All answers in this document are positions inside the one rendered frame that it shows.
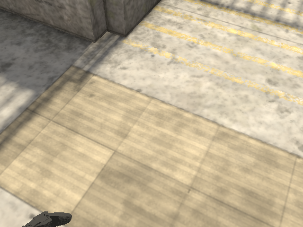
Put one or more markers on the left robot hand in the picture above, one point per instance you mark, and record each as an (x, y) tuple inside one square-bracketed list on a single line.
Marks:
[(46, 219)]

